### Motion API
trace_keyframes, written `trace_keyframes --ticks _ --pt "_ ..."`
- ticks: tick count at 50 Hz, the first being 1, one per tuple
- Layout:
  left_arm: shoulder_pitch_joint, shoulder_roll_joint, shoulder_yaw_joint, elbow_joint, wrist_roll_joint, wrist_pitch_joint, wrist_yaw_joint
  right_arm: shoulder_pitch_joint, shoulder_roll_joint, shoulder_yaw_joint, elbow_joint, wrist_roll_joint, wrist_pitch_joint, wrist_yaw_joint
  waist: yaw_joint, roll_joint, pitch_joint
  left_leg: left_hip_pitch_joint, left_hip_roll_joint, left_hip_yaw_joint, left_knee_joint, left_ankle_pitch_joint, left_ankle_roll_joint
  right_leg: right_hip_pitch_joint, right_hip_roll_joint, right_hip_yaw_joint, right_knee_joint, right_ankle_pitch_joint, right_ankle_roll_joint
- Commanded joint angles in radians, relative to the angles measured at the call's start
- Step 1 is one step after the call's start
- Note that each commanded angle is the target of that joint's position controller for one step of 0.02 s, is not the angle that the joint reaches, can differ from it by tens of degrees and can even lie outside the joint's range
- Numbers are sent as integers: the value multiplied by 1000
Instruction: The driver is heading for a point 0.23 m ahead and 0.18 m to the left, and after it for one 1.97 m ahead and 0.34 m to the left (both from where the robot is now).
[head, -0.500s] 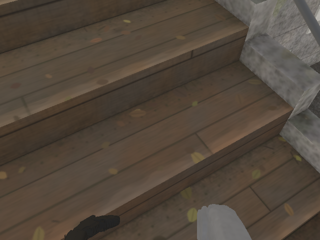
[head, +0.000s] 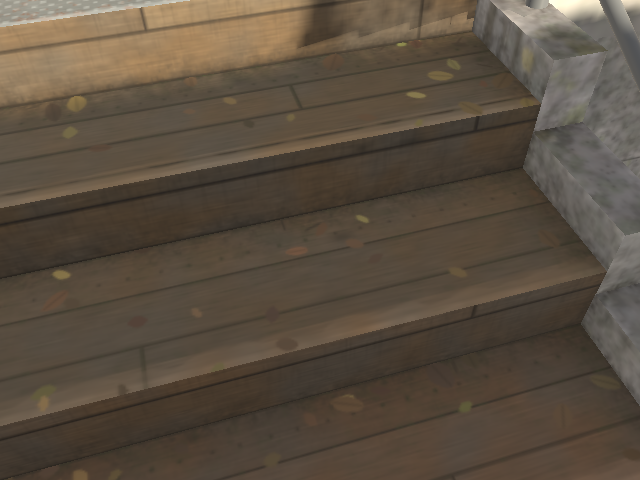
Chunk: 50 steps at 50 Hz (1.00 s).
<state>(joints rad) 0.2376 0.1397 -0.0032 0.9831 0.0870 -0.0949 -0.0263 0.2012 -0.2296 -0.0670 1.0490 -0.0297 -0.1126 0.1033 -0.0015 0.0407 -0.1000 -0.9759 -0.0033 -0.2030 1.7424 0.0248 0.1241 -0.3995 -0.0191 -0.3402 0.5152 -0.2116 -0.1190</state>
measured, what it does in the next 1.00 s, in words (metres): climbs, turning left: left foot, then right foot 0.17 m higher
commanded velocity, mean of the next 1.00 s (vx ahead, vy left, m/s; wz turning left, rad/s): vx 0.18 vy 0.00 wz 0.42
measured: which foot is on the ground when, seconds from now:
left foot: up 0.00-0.42, down 0.44-1.00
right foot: down 0.00-0.46, up 0.48-0.94, down 0.96-1.00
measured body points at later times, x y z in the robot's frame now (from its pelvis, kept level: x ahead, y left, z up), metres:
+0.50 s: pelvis +0.12 +0.07 +0.00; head +0.11 +0.08 +0.45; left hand +0.23 +0.35 -0.11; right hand +0.27 -0.14 -0.13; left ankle +0.08 +0.17 -0.73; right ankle +0.05 -0.06 -0.69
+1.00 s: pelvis +0.23 +0.07 +0.02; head +0.24 +0.07 +0.47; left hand +0.37 +0.31 -0.09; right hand +0.30 -0.14 -0.13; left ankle +0.08 +0.17 -0.72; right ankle +0.37 +0.00 -0.56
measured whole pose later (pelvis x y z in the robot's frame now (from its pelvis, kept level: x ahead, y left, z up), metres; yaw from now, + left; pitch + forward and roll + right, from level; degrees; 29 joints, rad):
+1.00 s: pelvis +0.23 +0.07 +0.02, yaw +21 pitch +7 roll -1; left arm -0.05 0.16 -0.08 0.90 0.04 -0.03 -0.09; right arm 0.40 -0.17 0.01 1.00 -0.01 -0.10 0.10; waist -0.06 0.01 -0.11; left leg -0.10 0.03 -0.12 0.28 -0.27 -0.01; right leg -1.04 -0.08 -0.10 1.45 -0.52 -0.05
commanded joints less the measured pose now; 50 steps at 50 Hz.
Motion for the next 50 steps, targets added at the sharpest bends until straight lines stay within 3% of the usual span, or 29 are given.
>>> trace_keyframes --ticks 1,6,10,12,15,17,20,21,22,23,24,25,26,28,30,31,34,36,38,39,42,43,44,45,46,47,48,49,50 --pt "-62 78 -3 -72 0 -36 -10 33 -96 -27 -8 -11 6 -29 -21 -57 33 -117 18 -81 -93 20 -17 192 -300 291 -295 -143 -54" --pt "-39 71 -13 -45 5 -56 -27 7 -70 -33 -28 -35 60 -43 2 -79 1 -113 53 -18 -231 -54 -52 350 -335 259 -325 -84 -143" --pt "-29 60 -16 -21 10 -52 -24 -12 -37 -29 -29 -16 65 -39 16 -61 0 -105 87 11 -297 -119 -27 429 -366 219 -337 0 -155" --pt "-81 71 -11 -30 4 -48 -22 8 -26 -27 -24 -7 69 -24 -13 -69 -29 -3 109 95 -276 -177 -18 397 -342 134 -317 130 -152" --pt "-215 129 11 -80 -10 -61 -6 -57 -1 -9 -77 -15 72 -26 -52 -63 -30 264 145 186 -589 -361 -78 337 -308 -19 -305 462 -132" --pt "-204 201 41 -72 -16 -57 5 -81 27 12 -122 -7 73 -31 -41 -91 -16 306 141 183 -784 -521 -106 427 -362 4 -249 646 -157" --pt "-256 270 80 -98 -7 -20 17 76 23 15 -109 12 40 -43 -87 -77 -10 404 76 218 -1075 -319 -100 493 -406 44 -167 600 -159" --pt "-283 255 81 -114 -14 -5 14 135 -15 2 -100 19 23 -61 -116 -83 -23 509 23 247 -1211 -156 -86 462 -402 54 -84 565 -132" --pt "-264 211 69 -103 -21 6 -1 145 -56 -16 -88 6 8 -84 -120 -42 -46 619 -16 232 -1345 0 -40 418 -334 15 76 534 -71" --pt "-222 102 49 -137 -15 5 -15 201 -133 -36 -91 -24 10 -120 -72 118 -130 853 65 57 -1242 577 89 177 -227 -46 339 284 25" --pt "-146 40 25 -170 -3 -9 -12 312 -229 -58 -85 -21 21 -140 -49 225 -244 1194 222 -267 -1237 927 300 -166 -105 -12 592 -373 147" --pt "-218 55 16 -173 -34 -13 -24 386 -241 -74 -42 -52 19 -123 -127 103 -180 1295 263 -326 -1251 907 278 -432 -63 150 846 -460 149" --pt "-304 75 19 -185 -38 -17 -37 423 -212 -79 -2 -44 20 -107 -166 91 -96 1280 268 -285 -1262 867 243 -615 -39 228 1101 -466 126" --pt "-338 113 35 -201 -25 -13 -24 351 -96 -43 12 7 35 -87 -117 101 -23 1114 288 -199 -1259 729 223 -763 -62 329 1390 -420 52" --pt "-276 49 7 -198 -41 16 -15 267 -11 6 20 -14 69 -57 -22 -7 3 830 248 -152 -1302 470 176 -771 -47 360 1501 -214 -30" --pt "-287 23 -14 -218 -53 27 -25 246 -7 21 17 -26 81 -51 -19 36 -8 767 242 -167 -1322 404 182 -827 -2 357 1717 -249 -48" --pt "-267 31 -34 -224 -67 48 -36 96 -9 48 -26 -78 68 -53 29 -34 -7 629 176 -62 -1405 44 114 -864 -16 377 1639 -133 -70" --pt "-277 39 -48 -224 -63 50 -28 120 -39 53 -13 -75 44 -72 18 7 -5 643 178 -85 -1435 -41 108 -919 -29 387 1686 -115 -52" --pt "-285 61 -55 -215 -57 50 -17 207 -52 56 3 -69 23 -85 -28 -17 9 758 196 -102 -1425 -18 107 -1021 -52 391 1647 -87 -6" --pt "-385 99 -54 -265 -53 61 3 283 -57 59 8 -71 18 -87 -64 -82 -20 833 219 -132 -1418 -39 108 -1063 -91 388 1436 -22 48" --pt "-391 43 -62 -232 -34 97 22 383 -38 67 10 -52 5 -85 -104 78 11 933 246 -151 -1415 112 140 -1113 -107 352 1354 -11 124" --pt "-474 42 -69 -248 -29 109 9 303 -67 62 -22 -16 9 -54 -69 13 57 860 264 -118 -1504 78 114 -1001 -121 322 1104 -313 116" --pt "-532 49 -67 -255 -25 117 -8 273 -85 57 -48 -5 19 -36 -77 34 54 719 250 -107 -1560 -2 110 -810 -104 278 986 -445 103" --pt "-500 42 -63 -222 -16 106 -32 246 -79 60 -68 15 21 -18 -66 77 55 587 226 -40 -1611 -87 93 -564 -80 194 934 -457 109" --pt "-462 21 -67 -199 -25 89 -48 233 -92 59 -76 14 21 -7 -54 122 65 563 220 -37 -1621 -89 64 -452 -63 226 970 -401 102" --pt "-437 34 -70 -173 -32 69 -68 206 -102 58 -92 38 19 2 -32 87 59 664 193 -13 -1598 19 37 -443 -48 224 851 -358 81" --pt "-380 50 -68 -149 -35 46 -73 241 -141 40 -86 43 9 8 -31 96 15 768 171 18 -1532 363 29 -382 -26 242 797 -235 36" --pt "-353 74 -67 -124 -58 25 -81 294 -153 27 -73 43 -1 11 -31 56 -38 804 105 84 -1417 652 -17 -301 -27 333 738 -36 -24" --pt "-292 112 -64 -127 -62 30 -83 368 -127 24 -80 25 -11 8 -38 -59 -190 740 37 120 -1349 615 -62 -121 -64 487 690 155 -88"
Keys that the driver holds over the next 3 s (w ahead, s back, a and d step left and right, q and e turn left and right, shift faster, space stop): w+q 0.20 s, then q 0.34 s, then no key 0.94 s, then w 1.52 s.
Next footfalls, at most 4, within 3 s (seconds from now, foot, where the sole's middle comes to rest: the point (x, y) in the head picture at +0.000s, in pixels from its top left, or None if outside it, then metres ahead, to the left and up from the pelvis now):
0.44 left None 0.12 0.18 -0.76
0.96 right None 0.41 0.01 -0.59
1.50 left None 0.15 0.19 -0.76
2.36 left None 0.43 0.28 -0.59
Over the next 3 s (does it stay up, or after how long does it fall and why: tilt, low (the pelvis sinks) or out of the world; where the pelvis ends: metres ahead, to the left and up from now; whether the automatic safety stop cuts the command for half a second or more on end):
stays up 0.67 0.25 0.32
